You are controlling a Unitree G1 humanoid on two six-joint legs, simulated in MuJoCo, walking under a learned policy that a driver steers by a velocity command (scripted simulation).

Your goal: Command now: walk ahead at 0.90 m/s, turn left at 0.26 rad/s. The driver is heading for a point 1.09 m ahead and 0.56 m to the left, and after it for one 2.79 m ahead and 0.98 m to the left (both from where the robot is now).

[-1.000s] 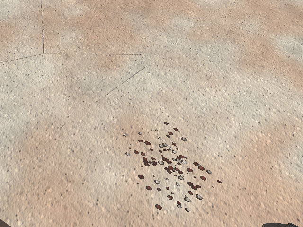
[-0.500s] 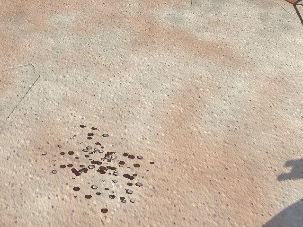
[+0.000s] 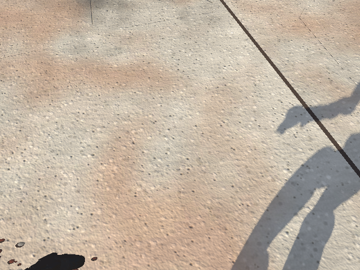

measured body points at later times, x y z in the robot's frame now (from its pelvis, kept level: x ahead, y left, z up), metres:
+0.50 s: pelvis +0.41 +0.02 -0.02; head +0.43 +0.02 +0.43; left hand +0.43 +0.29 -0.13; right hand +0.57 -0.23 -0.15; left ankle +0.45 +0.03 -0.72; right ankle +0.27 -0.16 -0.56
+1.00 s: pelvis +0.83 +0.17 +0.02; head +0.85 +0.19 +0.47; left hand +0.64 +0.41 -0.09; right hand +1.16 +0.09 -0.07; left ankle +0.74 +0.20 -0.61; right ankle +0.92 +0.07 -0.72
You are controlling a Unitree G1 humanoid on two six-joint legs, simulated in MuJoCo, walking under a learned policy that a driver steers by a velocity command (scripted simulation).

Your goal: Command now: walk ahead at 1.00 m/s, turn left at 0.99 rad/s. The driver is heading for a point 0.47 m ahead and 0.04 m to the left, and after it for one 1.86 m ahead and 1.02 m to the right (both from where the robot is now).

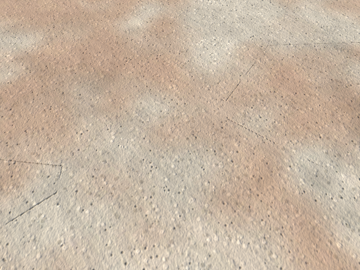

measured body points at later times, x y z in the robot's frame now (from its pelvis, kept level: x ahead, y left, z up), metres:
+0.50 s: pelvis +0.42 +0.05 +0.00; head +0.46 +0.07 +0.45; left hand +0.47 +0.34 -0.11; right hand +0.58 -0.18 -0.12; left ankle +0.38 +0.07 -0.74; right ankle +0.55 -0.10 -0.65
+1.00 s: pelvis +0.65 +0.10 +0.00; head +0.70 +0.10 +0.44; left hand +0.82 +0.39 -0.09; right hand +0.84 -0.16 -0.09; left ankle +0.75 +0.29 -0.70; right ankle +0.73 +0.04 -0.74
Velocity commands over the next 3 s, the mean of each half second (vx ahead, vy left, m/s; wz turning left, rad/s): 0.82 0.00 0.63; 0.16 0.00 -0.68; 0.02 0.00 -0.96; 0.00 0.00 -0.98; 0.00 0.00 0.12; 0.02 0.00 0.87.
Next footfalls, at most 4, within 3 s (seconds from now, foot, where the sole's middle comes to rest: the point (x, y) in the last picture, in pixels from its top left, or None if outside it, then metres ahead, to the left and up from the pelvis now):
0.28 left None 0.42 0.08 -0.77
0.68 right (181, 198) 0.77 0.05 -0.77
1.12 left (134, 187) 0.82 0.24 -0.77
1.58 right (187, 224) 0.65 0.02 -0.77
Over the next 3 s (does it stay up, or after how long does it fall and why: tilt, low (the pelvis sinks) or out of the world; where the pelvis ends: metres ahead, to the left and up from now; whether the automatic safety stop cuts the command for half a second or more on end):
stays up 0.77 0.12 0.01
